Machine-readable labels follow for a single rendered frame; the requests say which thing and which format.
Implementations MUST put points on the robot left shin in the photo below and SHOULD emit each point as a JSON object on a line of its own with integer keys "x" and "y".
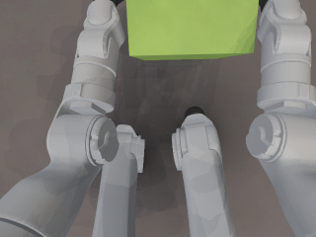
{"x": 126, "y": 128}

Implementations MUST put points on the robot right hand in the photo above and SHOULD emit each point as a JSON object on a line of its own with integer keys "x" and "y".
{"x": 262, "y": 3}

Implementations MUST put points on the left robot forearm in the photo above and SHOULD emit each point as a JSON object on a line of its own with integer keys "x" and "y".
{"x": 91, "y": 91}

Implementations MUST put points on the right robot upper arm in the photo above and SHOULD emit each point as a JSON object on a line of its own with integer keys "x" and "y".
{"x": 285, "y": 146}

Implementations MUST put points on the right robot foot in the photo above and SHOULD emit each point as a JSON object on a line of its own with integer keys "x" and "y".
{"x": 194, "y": 111}

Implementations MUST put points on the carton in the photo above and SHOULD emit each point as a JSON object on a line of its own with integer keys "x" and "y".
{"x": 190, "y": 29}

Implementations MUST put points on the right robot forearm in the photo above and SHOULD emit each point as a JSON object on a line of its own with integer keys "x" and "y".
{"x": 285, "y": 60}

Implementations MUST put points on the left robot upper arm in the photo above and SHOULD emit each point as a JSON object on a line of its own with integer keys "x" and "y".
{"x": 47, "y": 203}

